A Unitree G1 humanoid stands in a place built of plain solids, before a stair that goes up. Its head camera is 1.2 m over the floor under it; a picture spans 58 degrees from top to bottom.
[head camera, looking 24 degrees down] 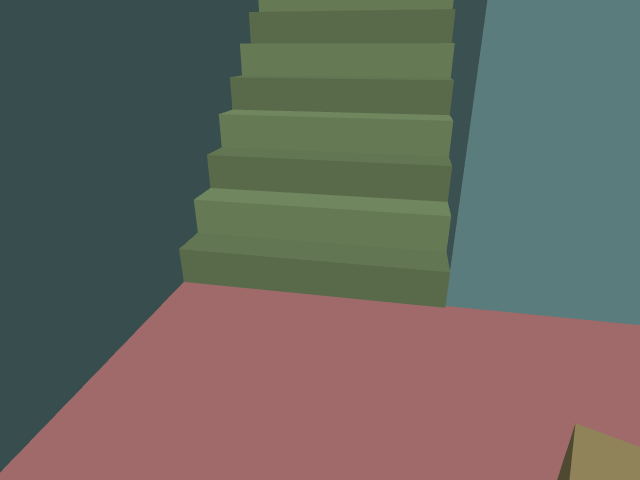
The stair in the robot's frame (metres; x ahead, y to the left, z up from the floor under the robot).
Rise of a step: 0.20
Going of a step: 0.23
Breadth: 1.42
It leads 11 degrees to the right of straight ahead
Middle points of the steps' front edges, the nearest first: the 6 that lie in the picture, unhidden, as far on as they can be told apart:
1.98 0.07 0.20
2.21 0.02 0.41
2.44 -0.02 0.61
2.66 -0.06 0.82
2.89 -0.11 1.02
3.12 -0.15 1.23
